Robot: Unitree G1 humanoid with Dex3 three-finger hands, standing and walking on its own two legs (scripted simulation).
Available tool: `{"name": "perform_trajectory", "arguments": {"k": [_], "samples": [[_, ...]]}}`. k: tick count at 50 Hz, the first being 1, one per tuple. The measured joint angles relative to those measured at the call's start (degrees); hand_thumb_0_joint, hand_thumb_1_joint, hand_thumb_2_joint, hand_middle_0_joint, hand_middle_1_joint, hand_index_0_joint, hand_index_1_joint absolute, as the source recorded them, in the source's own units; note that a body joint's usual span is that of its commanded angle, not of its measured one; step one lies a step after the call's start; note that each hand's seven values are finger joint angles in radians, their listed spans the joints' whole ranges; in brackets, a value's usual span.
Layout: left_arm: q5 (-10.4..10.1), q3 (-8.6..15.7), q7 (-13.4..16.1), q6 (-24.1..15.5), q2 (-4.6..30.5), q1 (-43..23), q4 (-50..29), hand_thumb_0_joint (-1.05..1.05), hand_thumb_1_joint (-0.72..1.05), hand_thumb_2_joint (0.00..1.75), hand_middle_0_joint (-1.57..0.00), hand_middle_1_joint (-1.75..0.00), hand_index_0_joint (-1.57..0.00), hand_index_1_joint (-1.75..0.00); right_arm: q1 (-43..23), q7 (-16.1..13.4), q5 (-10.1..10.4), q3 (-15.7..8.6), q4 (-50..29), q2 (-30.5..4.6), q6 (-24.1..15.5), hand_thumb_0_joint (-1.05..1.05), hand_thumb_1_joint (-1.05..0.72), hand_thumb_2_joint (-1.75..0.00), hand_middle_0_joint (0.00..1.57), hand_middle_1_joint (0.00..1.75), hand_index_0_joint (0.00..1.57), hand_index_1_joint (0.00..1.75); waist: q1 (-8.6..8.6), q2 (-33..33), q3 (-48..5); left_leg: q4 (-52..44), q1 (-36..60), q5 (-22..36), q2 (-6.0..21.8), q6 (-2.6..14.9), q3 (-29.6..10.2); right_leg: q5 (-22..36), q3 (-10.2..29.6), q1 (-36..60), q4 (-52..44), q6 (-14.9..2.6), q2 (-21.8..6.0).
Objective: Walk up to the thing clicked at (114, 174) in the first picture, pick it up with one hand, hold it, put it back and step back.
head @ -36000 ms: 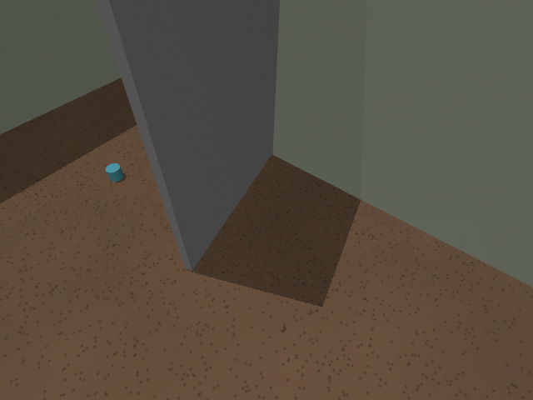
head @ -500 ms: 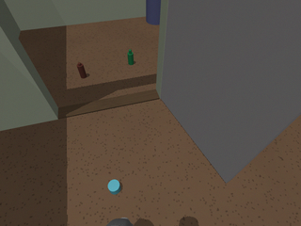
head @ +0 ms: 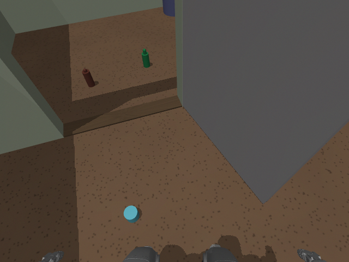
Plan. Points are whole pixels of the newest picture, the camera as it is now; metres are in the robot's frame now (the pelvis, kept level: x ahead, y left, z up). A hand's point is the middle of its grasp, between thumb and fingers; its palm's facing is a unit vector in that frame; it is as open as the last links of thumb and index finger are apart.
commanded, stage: walk up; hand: left
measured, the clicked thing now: (131, 214) +0.40 +0.27 -0.71
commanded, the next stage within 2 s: stand in 0.60 s
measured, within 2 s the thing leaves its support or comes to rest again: neither
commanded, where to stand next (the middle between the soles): +0.02 +0.04 m, yaw +0 degrees
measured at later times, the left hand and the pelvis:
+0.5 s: hand out of the picture +0.07 +0.25 -0.13, palm faces +0.01 -0.94 -0.34, open 7.4 cm; pelvis +0.00 +0.00 +0.03, yaw +1 degrees
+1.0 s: hand out of the picture +0.10 +0.25 -0.12, palm faces +0.01 -0.94 -0.35, open 7.4 cm; pelvis +0.02 -0.01 +0.03, yaw +2 degrees
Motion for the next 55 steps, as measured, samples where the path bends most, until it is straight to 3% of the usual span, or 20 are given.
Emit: {"name": "perform_trajectory", "arguments": {"k": [4, 7, 10, 27, 55], "samples": [[-0.7, 0.0, -0.1, 0.8, 1.1, -1.1, 0.7, 0.00, 0.90, 0.90, -0.20, -0.30, -0.20, -0.30, 1.6, 0.1, -1.4, -0.1, 2.6, 0.8, -1.1, 0.01, -0.91, -0.90, 0.20, 0.30, 0.20, 0.30, -0.32, -2.2, -0.7, -15.1, 6.6, 7.7, -0.6, -1.08, 1.9, -0.7, 0.5, -1.7, 2.2, 0.79, -1.5], [-1.2, 0.0, -0.1, 1.2, 0.6, -1.7, 3.0, 0.00, 0.90, 0.90, -0.20, -0.30, -0.20, -0.30, 2.4, 0.6, -1.9, 0.8, 5.0, 1.6, -1.1, 0.01, -0.91, -0.90, 0.20, 0.30, 0.20, 0.30, -0.59, -1.7, -1.0, -15.0, 7.1, 7.9, 0.5, -1.58, 1.2, -3.3, 0.4, 0.3, 0.3, 0.17, 0.2], [-1.5, -0.1, -0.6, 0.5, 0.7, -1.7, 5.3, 0.00, 0.90, 0.90, -0.20, -0.30, -0.20, -0.30, 2.5, 0.9, -1.5, 1.8, 6.8, 2.7, -1.2, 0.01, -0.91, -0.90, 0.21, 0.30, 0.20, 0.30, -0.64, -1.8, -1.5, -16.2, 8.3, 8.5, 1.4, -2.23, 0.7, 3.9, -0.2, 2.9, -4.6, 0.57, 1.0], [-1.9, -1.1, -1.8, -0.1, -1.8, -4.0, 14.1, 0.00, 0.90, 0.90, -0.20, -0.30, -0.20, -0.30, -0.6, 1.3, -1.2, 2.5, 13.0, 2.9, -2.0, 0.01, -0.91, -0.90, 0.21, 0.30, 0.20, 0.30, -0.28, -0.8, -5.8, -30.1, 14.7, 15.2, 1.7, -2.50, 0.3, 8.9, -0.8, 9.6, -18.2, 0.84, 1.2], [-1.5, -1.1, -1.3, -0.2, -2.1, -5.8, 15.9, 0.00, 0.90, 0.90, -0.20, -0.30, -0.20, -0.30, -3.0, 0.7, -1.5, 2.2, 14.7, 3.8, -1.8, 0.01, -0.91, -0.90, 0.21, 0.30, 0.20, 0.30, -0.76, -0.4, -5.8, -36.5, 19.2, 16.6, 2.8, -3.74, -0.6, 8.6, -2.1, 13.4, -22.0, -0.07, 2.1]]}}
